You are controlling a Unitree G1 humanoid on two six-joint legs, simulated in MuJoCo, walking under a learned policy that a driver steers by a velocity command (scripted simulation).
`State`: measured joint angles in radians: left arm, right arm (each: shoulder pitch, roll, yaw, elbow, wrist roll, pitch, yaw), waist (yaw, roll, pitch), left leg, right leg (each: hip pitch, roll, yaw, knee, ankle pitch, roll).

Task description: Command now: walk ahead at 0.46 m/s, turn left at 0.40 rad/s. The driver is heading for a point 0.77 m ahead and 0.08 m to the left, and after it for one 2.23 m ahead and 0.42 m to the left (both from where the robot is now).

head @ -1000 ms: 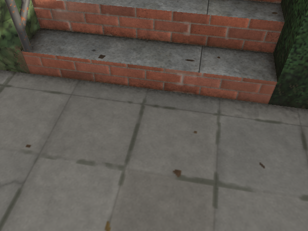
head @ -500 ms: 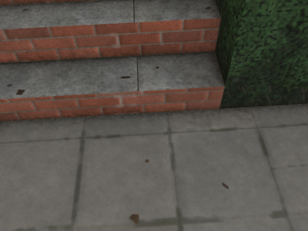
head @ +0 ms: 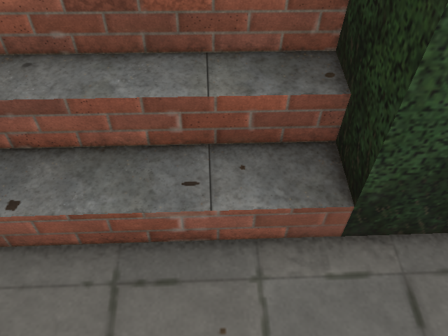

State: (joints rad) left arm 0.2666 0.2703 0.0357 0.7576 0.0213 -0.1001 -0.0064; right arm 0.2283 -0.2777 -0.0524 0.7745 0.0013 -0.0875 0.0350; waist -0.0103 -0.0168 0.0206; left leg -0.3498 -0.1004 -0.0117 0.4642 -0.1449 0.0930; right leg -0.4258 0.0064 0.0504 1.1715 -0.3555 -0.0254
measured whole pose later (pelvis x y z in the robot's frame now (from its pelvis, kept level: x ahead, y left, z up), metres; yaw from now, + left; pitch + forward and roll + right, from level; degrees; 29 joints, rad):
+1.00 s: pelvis +0.18 -0.01 +0.00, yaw +16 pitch +1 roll +0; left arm 0.22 0.31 0.06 0.77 -0.02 0.02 0.01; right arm 0.13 -0.26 -0.05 0.70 0.00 0.01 -0.05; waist 0.02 -0.02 0.03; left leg -0.23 0.04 0.06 0.49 -0.27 -0.01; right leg -0.45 -0.02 -0.02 0.94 -0.47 0.05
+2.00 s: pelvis +0.20 -0.04 +0.00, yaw +11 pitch +1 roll -1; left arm 0.12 0.32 0.04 0.68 0.02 0.00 0.01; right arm 0.23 -0.34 -0.08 0.73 -0.02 0.04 0.01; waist -0.02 0.02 0.03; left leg -0.27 -0.09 -0.22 0.49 -0.23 0.02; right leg -0.31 0.05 0.05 0.65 -0.46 0.02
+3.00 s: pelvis +0.54 +0.14 +0.00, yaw +12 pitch +1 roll +1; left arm 0.14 0.21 0.02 0.76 0.04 0.01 -0.02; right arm 0.32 -0.24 -0.03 0.82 -0.06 -0.07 0.00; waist -0.02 0.00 0.00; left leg -0.01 0.01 0.26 0.36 -0.36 0.02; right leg -0.59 -0.05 -0.09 1.03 -0.30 -0.09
